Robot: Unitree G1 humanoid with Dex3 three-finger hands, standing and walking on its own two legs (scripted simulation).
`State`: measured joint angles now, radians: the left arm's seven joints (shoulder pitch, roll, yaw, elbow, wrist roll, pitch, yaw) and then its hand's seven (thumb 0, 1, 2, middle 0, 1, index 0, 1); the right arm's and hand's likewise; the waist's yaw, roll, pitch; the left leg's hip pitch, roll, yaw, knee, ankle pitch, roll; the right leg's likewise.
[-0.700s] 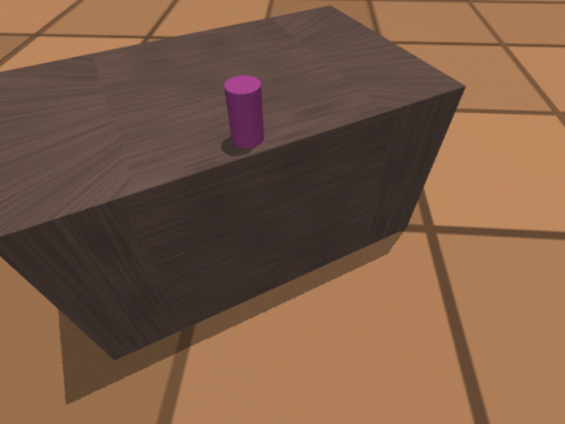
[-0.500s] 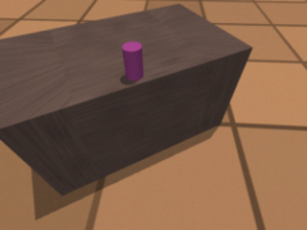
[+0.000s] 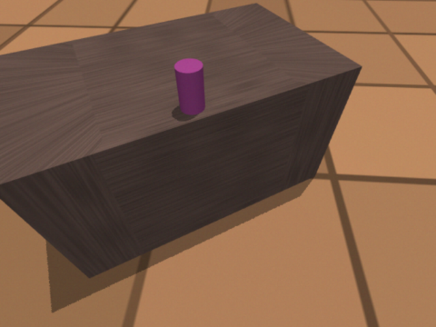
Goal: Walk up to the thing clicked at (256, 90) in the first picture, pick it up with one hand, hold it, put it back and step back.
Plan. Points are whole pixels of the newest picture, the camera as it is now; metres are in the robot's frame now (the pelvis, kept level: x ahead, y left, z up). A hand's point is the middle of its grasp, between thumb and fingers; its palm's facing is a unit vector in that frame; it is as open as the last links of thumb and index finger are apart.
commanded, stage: stand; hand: right
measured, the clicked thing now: (190, 87) +0.79 +0.08 -0.01
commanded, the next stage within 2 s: walk up in 0.42 s
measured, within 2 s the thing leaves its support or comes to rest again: neither
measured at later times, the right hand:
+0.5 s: hand out of the picture +0.09 -0.25 -0.16, palm faces -0.07 +0.94 -0.34, open 7.4 cm
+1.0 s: hand (296, 283) +0.24 -0.16 -0.15, palm faces -0.27 +0.88 -0.38, open 7.4 cm
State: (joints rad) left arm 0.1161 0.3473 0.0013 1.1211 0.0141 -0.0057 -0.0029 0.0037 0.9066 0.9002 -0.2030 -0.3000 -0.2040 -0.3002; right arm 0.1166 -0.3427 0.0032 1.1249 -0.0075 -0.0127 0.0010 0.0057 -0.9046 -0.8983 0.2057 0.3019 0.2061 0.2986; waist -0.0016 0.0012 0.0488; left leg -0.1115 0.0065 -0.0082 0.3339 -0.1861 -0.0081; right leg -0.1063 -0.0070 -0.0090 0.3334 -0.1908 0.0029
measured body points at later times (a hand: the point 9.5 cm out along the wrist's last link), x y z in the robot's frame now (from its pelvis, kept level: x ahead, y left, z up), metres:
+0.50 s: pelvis +0.01 +0.00 -0.01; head +0.02 +0.00 +0.44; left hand +0.08 +0.31 -0.13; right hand +0.09 -0.30 -0.14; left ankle +0.00 +0.12 -0.74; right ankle +0.00 -0.12 -0.75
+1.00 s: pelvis +0.14 +0.09 -0.02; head +0.14 +0.11 +0.43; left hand +0.12 +0.43 -0.13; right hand +0.25 -0.20 -0.12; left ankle +0.12 +0.21 -0.75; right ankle +0.24 -0.03 -0.71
